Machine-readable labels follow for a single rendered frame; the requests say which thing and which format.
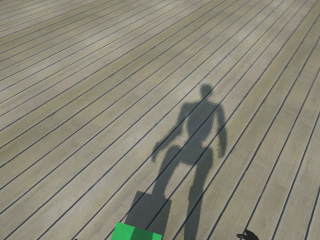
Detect carton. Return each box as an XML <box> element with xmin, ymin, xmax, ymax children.
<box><xmin>110</xmin><ymin>222</ymin><xmax>162</xmax><ymax>240</ymax></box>

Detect right robot hand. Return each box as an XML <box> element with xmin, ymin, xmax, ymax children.
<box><xmin>236</xmin><ymin>229</ymin><xmax>259</xmax><ymax>240</ymax></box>

